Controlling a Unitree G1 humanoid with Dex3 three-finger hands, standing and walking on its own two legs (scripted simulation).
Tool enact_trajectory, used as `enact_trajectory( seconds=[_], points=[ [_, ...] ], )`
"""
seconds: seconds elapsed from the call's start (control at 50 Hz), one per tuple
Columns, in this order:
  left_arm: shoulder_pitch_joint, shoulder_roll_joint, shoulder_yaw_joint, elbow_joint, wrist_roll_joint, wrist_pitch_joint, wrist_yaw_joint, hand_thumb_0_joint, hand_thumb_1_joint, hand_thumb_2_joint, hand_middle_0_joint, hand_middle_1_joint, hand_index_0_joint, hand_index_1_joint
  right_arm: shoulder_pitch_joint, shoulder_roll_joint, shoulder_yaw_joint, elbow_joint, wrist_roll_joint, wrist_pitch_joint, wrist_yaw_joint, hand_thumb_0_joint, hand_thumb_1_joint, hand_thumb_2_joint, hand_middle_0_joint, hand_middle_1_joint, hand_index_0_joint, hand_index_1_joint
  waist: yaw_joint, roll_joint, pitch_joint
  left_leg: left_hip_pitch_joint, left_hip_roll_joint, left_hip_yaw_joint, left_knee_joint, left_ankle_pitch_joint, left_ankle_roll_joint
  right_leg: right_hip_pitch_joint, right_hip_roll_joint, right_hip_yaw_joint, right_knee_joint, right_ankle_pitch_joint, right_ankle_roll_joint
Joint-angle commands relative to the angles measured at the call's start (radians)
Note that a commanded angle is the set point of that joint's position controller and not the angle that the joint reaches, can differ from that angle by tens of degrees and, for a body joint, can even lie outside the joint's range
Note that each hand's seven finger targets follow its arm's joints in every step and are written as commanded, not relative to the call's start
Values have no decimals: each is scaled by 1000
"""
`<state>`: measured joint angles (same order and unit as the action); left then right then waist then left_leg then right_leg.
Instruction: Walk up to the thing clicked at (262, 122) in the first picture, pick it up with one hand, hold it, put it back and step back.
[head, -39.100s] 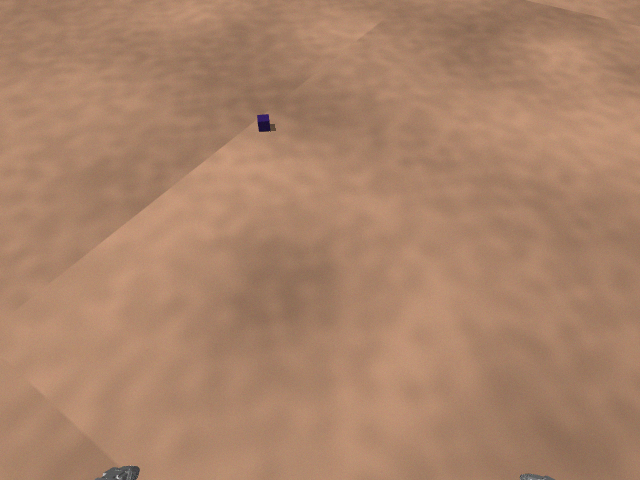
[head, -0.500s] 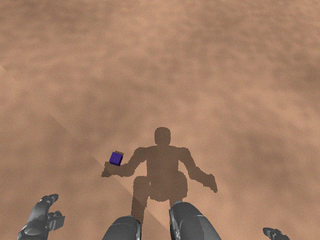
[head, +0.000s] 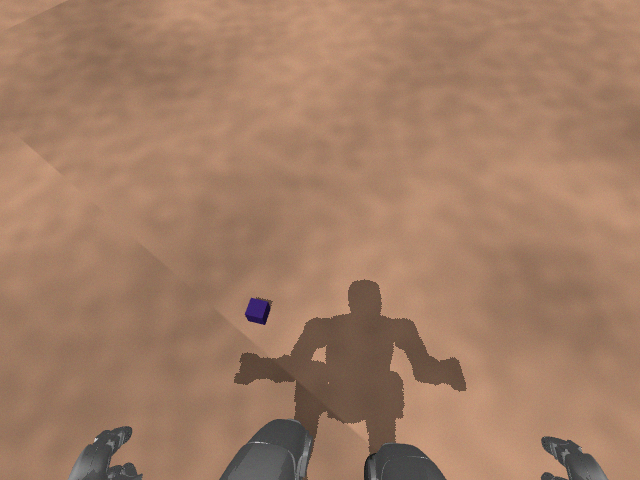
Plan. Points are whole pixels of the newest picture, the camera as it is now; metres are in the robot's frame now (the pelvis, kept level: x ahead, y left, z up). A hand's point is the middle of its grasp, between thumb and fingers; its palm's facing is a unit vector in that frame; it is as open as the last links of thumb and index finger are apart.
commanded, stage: step back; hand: left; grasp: from above
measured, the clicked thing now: (258, 311) +0.58 +0.26 -0.74
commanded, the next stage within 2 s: none
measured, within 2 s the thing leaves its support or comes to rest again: neither
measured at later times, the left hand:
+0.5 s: hand out of the picture -0.07 +0.28 -0.16, palm faces +0.01 -0.93 -0.38, open 7.4 cm
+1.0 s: hand out of the picture -0.21 +0.25 -0.15, palm faces +0.07 -0.92 -0.39, open 7.4 cm
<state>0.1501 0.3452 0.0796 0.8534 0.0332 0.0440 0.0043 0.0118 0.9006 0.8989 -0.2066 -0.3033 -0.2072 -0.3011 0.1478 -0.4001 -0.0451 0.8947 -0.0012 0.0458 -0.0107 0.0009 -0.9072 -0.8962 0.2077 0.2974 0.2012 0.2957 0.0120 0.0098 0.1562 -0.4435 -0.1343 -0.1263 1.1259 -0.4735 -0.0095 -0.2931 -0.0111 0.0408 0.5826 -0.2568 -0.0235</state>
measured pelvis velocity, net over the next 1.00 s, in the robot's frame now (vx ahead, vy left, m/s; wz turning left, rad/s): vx -0.34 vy -0.02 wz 0.07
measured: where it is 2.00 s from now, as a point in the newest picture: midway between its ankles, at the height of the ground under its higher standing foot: outside the picture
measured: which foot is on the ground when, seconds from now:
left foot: up 0.00-0.14, down 0.16-0.60, up 0.62-0.90, down 0.92-1.00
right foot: down 0.00-0.18, up 0.20-0.54, down 0.56-0.94, up 0.96-1.00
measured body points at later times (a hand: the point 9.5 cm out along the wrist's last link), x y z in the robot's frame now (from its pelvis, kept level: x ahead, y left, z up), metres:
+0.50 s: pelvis -0.16 +0.00 -0.01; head -0.09 +0.02 +0.43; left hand -0.07 +0.33 -0.14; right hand -0.02 -0.31 -0.10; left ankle -0.08 +0.13 -0.73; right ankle -0.20 -0.15 -0.70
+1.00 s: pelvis -0.34 -0.02 -0.01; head -0.29 +0.00 +0.43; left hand -0.22 +0.30 -0.13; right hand -0.26 -0.33 -0.13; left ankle -0.34 +0.09 -0.73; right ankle -0.24 -0.14 -0.71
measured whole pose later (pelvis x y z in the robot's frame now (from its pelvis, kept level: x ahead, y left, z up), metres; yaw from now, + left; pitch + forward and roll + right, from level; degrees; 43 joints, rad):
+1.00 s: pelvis -0.34 -0.02 -0.01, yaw +4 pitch -4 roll +1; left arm 0.08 0.40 0.08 0.78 0.02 0.08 0.02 0.01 0.90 0.90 -0.20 -0.30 -0.20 -0.30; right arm 0.20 -0.35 -0.03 0.89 -0.04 0.03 -0.01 0.00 -0.91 -0.90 0.21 0.30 0.20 0.30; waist 0.00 -0.06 0.21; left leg -0.26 -0.05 -0.02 0.66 -0.34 0.03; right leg -0.49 0.00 0.06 0.89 -0.45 -0.01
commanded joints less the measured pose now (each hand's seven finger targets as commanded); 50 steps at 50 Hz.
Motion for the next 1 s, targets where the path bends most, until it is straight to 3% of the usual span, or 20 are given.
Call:
enact_trajectory(
  seconds=[0.0, 0.08, 0.12, 0.14, 0.16, 0.18, 0.2, 0.26, 0.4, 0.52, 0.54, 0.56, 0.58, 0.6, 0.68, 0.8, 0.88, 0.92, 0.94, 0.98],
  points=[
    [-37, 230, 61, -135, 6, -32, 28, 0, 900, 900, -200, -300, -200, -300, 38, -165, -39, -74, 6, -28, -20, 0, -900, -900, 200, 300, 200, 300, 15, -156, -191, -44, 40, 12, -128, -49, -17, 234, -197, 174, -129, 415, -188],
    [5, 246, 59, -138, -4, -13, 28, 0, 900, 900, -200, -300, -200, -300, 69, -146, -41, -76, -8, -44, -23, 0, -900, -900, 200, 300, 200, 300, 23, -216, -271, 44, 112, 74, -545, 25, 2, 368, -209, 163, 4, 554, -166],
    [-24, 262, 54, -150, -20, 4, 18, 0, 900, 900, -200, -300, -200, -300, 123, -144, -53, -48, -22, -47, -21, 0, -900, -900, 200, 300, 200, 300, -19, -189, -247, 209, 100, 124, -767, 301, 11, 207, -169, 128, 57, 439, -116],
    [-17, 234, 46, -159, -22, 10, 15, 0, 900, 900, -200, -300, -200, -300, 113, -188, -69, -51, -32, -48, -19, 0, -900, -900, 200, 300, 200, 300, -11, -107, -231, 285, 170, 13, -761, 357, 35, 68, -122, 114, 76, 259, -70],
    [-15, 198, 37, -172, -26, 9, 13, 0, 900, 900, -200, -300, -200, -300, 100, -284, -92, -62, -47, -49, -17, 0, -900, -900, 200, 300, 200, 300, -13, 126, -232, 357, 385, -269, -778, 489, 113, -127, 8, 39, 231, -22, -17],
    [-99, 228, 55, -179, -24, 7, 26, 0, 900, 900, -200, -300, -200, -300, 46, -370, -102, -82, -40, -43, -8, 0, -900, -900, 200, 300, 200, 300, -65, 254, -173, 170, 520, -403, -826, 523, 274, -136, 105, 54, 415, -367, 12],
    [-129, 253, 65, -177, -12, 6, 32, 0, 900, 900, -200, -300, -200, -300, 6, -365, -103, -91, -42, -51, -15, 0, -900, -900, 200, 300, 200, 300, -71, 236, -122, 57, 574, -479, -846, 493, 336, -106, 76, 162, 580, -389, 16],
    [19, 223, 60, -117, -35, 6, 19, 0, 900, 900, -200, -300, -200, -300, -93, -221, -60, -118, -41, -55, -22, 0, -900, -900, 200, 300, 200, 300, 33, 119, -143, 239, 370, -108, -715, 704, 222, -210, 116, 163, 688, -250, 0],
    [20, 203, 51, -128, -18, -9, 18, 0, 900, 900, -200, -300, -200, -300, 29, -221, -74, -122, -22, -45, -31, 0, -900, -900, 200, 300, 200, 300, -44, 158, -216, 467, 401, -107, -621, 750, 268, -196, 53, 97, 361, -272, 63],
    [190, 211, 61, -27, -8, -21, 3, 0, 900, 900, -200, -300, -200, -300, -62, -260, -81, -159, -16, -13, -13, 0, -900, -900, 200, 300, 200, 300, 21, 192, -265, 204, 332, -58, -585, 421, 166, 149, 38, -38, -132, 2, 0],
    [200, 240, 71, -19, 3, -24, 2, 0, 900, 900, -200, -300, -200, -300, -70, -229, -73, -163, -10, -9, -10, 0, -900, -900, 200, 300, 200, 300, 24, 121, -250, 86, 285, -42, -527, 299, 112, 185, -9, 64, -140, -3, -28],
    [185, 313, 89, -42, 16, -29, 1, 0, 900, 900, -200, -300, -200, -300, -71, -179, -59, -183, -3, -10, -10, 0, -900, -900, 200, 300, 200, 300, 24, -105, -215, -82, 138, 9, -365, 81, 50, 176, -186, 351, -208, -54, -92],
    [77, 425, 109, -85, 13, -21, -2, 0, 900, 900, -200, -300, -200, -300, -92, -173, -68, -186, -4, -7, -27, 0, -900, -900, 200, 300, 200, 300, 56, -297, -149, -39, 29, 33, -92, -136, 4, -111, -386, 535, -320, -129, -263],
    [-17, 422, 107, -126, 11, -26, 6, 0, 900, 900, -200, -300, -200, -300, -67, -215, -85, -169, -6, -7, -31, 0, -900, -900, 200, 300, 200, 300, 23, -287, -77, 22, 80, -40, 29, -121, 0, -259, -424, 585, -347, -136, -288],
    [-99, 275, 82, -138, 12, -28, 15, 0, 900, 900, -200, -300, -200, -300, 44, -167, -58, -103, 2, -19, -20, 0, -900, -900, 200, 300, 200, 300, -37, -151, -113, -7, -3, -22, 87, 21, 2, -75, -176, 155, -170, 197, -152],
    [36, 250, 69, -143, 14, -12, 29, 0, 900, 900, -200, -300, -200, -300, 28, -141, -43, -118, -15, -39, -29, 0, -900, -900, 200, 300, 200, 300, 46, -236, -188, -39, 76, 66, -325, -78, -12, 260, -225, 183, -75, 429, -184],
    [-25, 258, 53, -164, -10, 13, 21, 0, 900, 900, -200, -300, -200, -300, 155, -157, -63, -59, -26, -42, -24, 0, -900, -900, 200, 300, 200, 300, -16, -179, -253, 216, 99, 116, -741, 268, 25, 145, -192, 145, 50, 330, -109],
    [-12, 185, 30, -181, -22, 15, 17, 0, 900, 900, -200, -300, -200, -300, 110, -312, -98, -74, -47, -37, -22, 0, -900, -900, 200, 300, 200, 300, -5, 180, -217, 347, 427, -336, -789, 448, 160, -237, 51, 1, 320, -211, -5],
    [-79, 238, 54, -186, -13, 14, 34, 0, 900, 900, -200, -300, -200, -300, 63, -394, -104, -103, -44, -34, -14, 0, -900, -900, 200, 300, 200, 300, -59, 236, -185, 115, 557, -454, -824, 441, 313, -160, 75, 80, 500, -417, 18],
    [-79, 266, 69, -144, -13, 21, 25, 0, 900, 900, -200, -300, -200, -300, -27, -307, -87, -115, -46, -49, -26, 0, -900, -900, 200, 300, 200, 300, -23, 126, -126, -15, 504, -310, -808, 468, 309, -84, 81, 163, 695, -324, 10]
  ],
)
